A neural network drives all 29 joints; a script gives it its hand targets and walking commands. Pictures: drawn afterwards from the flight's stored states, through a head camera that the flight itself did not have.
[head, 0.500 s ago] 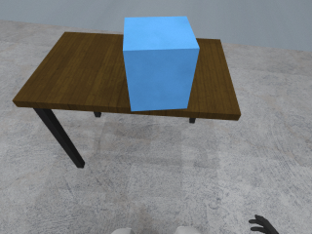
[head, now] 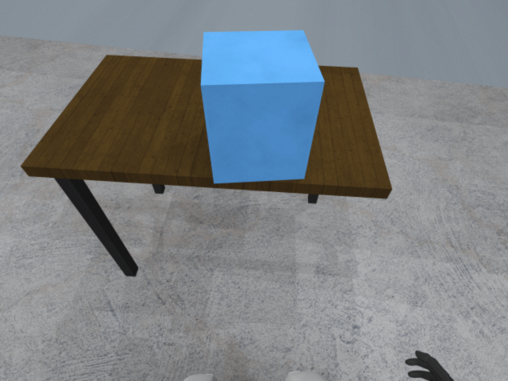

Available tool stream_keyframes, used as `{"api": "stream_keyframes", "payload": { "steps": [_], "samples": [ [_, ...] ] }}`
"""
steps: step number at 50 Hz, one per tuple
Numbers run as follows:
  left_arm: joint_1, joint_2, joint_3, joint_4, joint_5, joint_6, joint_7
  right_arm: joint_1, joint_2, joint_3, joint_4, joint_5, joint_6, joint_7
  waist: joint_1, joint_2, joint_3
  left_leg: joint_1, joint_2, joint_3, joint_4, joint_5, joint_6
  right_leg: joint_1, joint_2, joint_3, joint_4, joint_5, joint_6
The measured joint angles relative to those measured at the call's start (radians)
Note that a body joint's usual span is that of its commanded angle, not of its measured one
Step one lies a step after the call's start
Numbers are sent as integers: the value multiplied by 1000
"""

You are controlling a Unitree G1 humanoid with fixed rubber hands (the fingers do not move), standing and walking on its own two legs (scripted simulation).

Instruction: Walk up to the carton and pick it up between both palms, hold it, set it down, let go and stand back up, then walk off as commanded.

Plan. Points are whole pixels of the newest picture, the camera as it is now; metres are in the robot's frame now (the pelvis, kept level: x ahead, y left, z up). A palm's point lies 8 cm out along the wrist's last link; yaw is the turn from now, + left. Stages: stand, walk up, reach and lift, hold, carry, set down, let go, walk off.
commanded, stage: stand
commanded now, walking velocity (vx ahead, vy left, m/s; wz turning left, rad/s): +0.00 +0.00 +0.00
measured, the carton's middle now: (256, 109) +0.63 -0.01 +0.06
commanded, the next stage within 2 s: none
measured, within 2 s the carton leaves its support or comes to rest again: neither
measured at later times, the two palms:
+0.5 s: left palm out of the picture +0.07 +0.30 -0.11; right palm out of the picture +0.11 -0.30 -0.09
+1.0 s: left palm out of the picture +0.07 +0.30 -0.11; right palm out of the picture +0.11 -0.30 -0.09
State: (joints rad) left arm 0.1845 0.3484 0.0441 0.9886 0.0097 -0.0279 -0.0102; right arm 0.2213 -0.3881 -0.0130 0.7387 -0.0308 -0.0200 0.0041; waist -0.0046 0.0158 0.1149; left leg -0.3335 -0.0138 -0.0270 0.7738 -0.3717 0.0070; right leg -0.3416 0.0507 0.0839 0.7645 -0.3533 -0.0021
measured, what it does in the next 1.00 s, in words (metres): stands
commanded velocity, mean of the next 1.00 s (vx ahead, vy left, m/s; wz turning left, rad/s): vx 0.00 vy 0.00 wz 0.00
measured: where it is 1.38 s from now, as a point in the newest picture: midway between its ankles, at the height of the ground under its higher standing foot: outside the picture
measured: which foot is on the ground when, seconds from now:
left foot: down 0.00-1.00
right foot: down 0.00-1.00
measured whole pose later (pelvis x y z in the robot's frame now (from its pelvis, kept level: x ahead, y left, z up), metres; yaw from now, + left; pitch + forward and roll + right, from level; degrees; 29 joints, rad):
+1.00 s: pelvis +0.00 +0.00 +0.00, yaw +0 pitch -4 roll +0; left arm 0.18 0.35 0.04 1.01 0.01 -0.03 -0.01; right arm 0.22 -0.39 -0.01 0.75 -0.03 -0.02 0.00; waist 0.00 0.02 0.10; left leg -0.33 -0.01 -0.03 0.77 -0.37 0.01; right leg -0.34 0.05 0.08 0.76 -0.35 0.00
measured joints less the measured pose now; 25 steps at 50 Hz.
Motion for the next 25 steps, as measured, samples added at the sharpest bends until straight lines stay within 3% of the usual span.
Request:
{"api": "stream_keyframes", "payload": {
  "steps": [25],
  "samples": [
    [0,0,-2,8,0,0,-2,0,0,0,5,1,-2,0,0,0,-2,0,0,0,-3,0,0,0,0,0,-3,0,0]
  ]
}}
